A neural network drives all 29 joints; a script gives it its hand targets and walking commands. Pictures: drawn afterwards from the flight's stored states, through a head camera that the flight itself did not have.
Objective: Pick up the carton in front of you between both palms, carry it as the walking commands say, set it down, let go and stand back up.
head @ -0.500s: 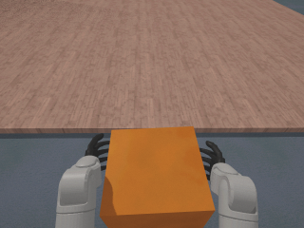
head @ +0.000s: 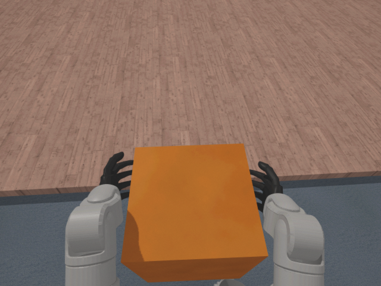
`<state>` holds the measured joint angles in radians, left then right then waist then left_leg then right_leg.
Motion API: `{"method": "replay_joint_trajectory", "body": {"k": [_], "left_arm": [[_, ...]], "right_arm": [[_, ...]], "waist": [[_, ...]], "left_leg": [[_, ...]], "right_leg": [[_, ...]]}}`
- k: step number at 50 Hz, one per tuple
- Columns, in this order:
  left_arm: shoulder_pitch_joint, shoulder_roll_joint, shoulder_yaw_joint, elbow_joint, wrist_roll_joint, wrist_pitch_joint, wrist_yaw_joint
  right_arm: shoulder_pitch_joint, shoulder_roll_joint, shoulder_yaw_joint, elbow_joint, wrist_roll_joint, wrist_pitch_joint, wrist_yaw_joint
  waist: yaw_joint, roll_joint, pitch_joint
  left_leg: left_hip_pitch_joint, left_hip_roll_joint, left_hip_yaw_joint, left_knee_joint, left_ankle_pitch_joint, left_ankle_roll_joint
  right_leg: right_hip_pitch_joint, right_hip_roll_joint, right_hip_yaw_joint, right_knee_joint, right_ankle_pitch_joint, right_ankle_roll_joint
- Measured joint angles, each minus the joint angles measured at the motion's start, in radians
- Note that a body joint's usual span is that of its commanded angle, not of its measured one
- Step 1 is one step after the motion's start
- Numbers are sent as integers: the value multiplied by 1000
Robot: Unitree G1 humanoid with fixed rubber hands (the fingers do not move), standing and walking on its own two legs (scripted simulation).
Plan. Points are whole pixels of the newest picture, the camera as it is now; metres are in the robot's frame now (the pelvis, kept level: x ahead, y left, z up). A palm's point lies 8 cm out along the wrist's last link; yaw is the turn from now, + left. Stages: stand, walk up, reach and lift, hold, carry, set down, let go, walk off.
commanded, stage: carry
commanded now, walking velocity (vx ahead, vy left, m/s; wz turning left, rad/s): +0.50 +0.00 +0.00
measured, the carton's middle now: (191, 218) +0.27 -0.01 +0.00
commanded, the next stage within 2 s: none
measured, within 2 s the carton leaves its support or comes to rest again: neither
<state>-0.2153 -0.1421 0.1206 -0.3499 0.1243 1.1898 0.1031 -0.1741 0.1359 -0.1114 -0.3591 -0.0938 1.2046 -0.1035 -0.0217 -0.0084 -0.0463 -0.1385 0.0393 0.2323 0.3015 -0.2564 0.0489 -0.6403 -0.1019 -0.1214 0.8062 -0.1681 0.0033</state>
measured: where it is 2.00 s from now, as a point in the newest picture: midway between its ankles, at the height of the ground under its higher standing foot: (171, 120)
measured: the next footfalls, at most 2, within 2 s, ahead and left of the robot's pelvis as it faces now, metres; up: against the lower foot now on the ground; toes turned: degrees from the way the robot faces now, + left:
right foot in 0.16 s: +0.31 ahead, -0.11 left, +0.00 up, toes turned -10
left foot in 0.64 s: +0.60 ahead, +0.09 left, +0.00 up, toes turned +10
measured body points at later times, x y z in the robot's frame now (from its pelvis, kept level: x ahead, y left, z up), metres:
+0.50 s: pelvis +0.33 -0.03 -0.01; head +0.37 -0.03 +0.44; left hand +0.68 +0.15 +0.15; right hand +0.70 -0.15 +0.14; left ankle +0.43 +0.12 -0.70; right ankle +0.27 -0.10 -0.75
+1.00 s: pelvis +0.66 +0.02 -0.02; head +0.78 +0.04 +0.41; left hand +1.09 +0.17 +0.11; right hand +1.08 -0.13 +0.11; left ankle +0.56 +0.08 -0.75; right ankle +0.78 -0.10 -0.65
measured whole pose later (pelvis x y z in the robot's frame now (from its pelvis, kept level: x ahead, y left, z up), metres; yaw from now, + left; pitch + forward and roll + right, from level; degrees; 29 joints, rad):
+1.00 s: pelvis +0.66 +0.02 -0.02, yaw +2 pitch +7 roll -2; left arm -0.89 -0.02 0.31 -0.10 0.09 1.30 0.15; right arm -0.86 0.05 -0.31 -0.11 -0.06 1.31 -0.17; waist -0.07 -0.01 0.14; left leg -0.21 0.00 0.13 0.52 -0.43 0.07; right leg -0.92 -0.05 -0.08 1.21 -0.38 -0.06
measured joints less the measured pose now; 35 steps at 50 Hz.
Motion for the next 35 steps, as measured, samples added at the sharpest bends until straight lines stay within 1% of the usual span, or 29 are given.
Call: {"method": "replay_joint_trajectory", "body": {"k": [4,6,7,8,9,10,11,12,13,14,15,18,21,25,27,29,31,32,33,35], "left_arm": [[9,2,1,-34,0,9,-1],[5,1,6,-56,-5,26,1],[-3,0,9,-66,-9,35,2],[-17,-3,14,-75,-13,45,3],[-33,-6,16,-70,-15,43,4],[-56,-11,19,-60,-15,41,6],[-78,-17,24,-51,-16,43,9],[-96,-21,29,-48,-15,49,15],[-110,-22,36,-49,-16,59,19],[-122,-21,42,-54,-19,68,22],[-136,-18,49,-57,-21,77,25],[-198,4,71,-51,-32,94,34],[-289,43,88,4,-47,103,38],[-420,94,98,142,-58,113,40],[-480,115,99,220,-59,120,40],[-535,134,100,295,-59,130,40],[-589,159,104,366,-62,139,40],[-615,177,104,400,-65,141,42],[-640,196,105,434,-72,135,41],[-671,217,115,490,-82,127,39]], "right_arm": [[-5,1,10,-19,0,9,0],[-12,2,12,-38,-3,27,0],[-19,3,10,-52,-4,38,0],[-29,4,4,-68,-6,50,0],[-45,-1,-5,-75,-4,58,-1],[-63,-8,-15,-78,-2,65,-1],[-80,-16,-25,-79,2,74,-1],[-99,-22,-33,-78,7,85,-2],[-119,-25,-40,-75,10,96,-2],[-140,-25,-46,-71,12,106,-3],[-162,-24,-51,-65,13,114,-3],[-241,-30,-58,-37,12,126,-8],[-331,-52,-60,18,9,129,-18],[-441,-92,-71,125,11,146,-24],[-489,-112,-81,187,15,157,-25],[-535,-130,-91,251,21,168,-26],[-592,-144,-98,327,26,172,-26],[-624,-146,-99,368,26,169,-29],[-649,-145,-102,405,24,156,-30],[-685,-142,-110,464,23,143,-37]], "waist": [[7,-2,-22],[8,1,-27],[9,7,-27],[11,10,-27],[20,37,-23],[28,50,-15],[34,50,-4],[37,45,8],[38,38,18],[39,33,26],[40,29,33],[51,17,48],[59,15,45],[62,16,26],[61,15,17],[58,11,12],[46,3,15],[34,-2,19],[19,-20,31],[-1,-27,60]], "left_leg": [[122,-8,-5,-36,-73,-31],[178,-7,-14,-24,-128,-51],[198,0,-21,8,-168,-63],[203,11,-30,73,-218,-72],[176,43,-41,188,-267,-73],[114,58,-76,355,-252,-71],[33,48,-122,532,-233,-65],[-50,33,-154,685,-218,-53],[-127,22,-171,795,-194,-41],[-197,18,-176,858,-164,-31],[-258,20,-176,881,-132,-24],[-398,32,-170,828,-71,-18],[-489,45,-170,701,-22,-20],[-529,49,-154,486,78,-17],[-520,39,-136,394,128,-7],[-491,21,-112,321,155,11],[-425,-8,-77,244,166,26],[-403,-16,-66,245,175,36],[-411,-25,-57,303,142,47],[-404,-31,-55,360,59,60]], "right_leg": [[30,17,-46,-206,101,-15],[70,31,-73,-273,121,-29],[102,42,-90,-305,116,-35],[140,53,-106,-330,105,-45],[147,69,-122,-295,95,-74],[145,73,-132,-246,55,-94],[151,71,-137,-222,16,-104],[168,69,-140,-224,-10,-108],[192,67,-142,-245,-16,-100],[218,68,-143,-271,-19,-96],[244,71,-143,-300,-22,-96],[319,76,-132,-372,-34,-92],[386,80,-118,-417,-61,-81],[473,83,-103,-443,-124,-57],[518,83,-97,-439,-169,-40],[560,78,-90,-416,-227,-20],[578,60,-79,-318,-311,-3],[557,44,-70,-208,-354,-2],[506,33,-32,-56,-359,-5],[365,62,57,256,-348,-21]]}}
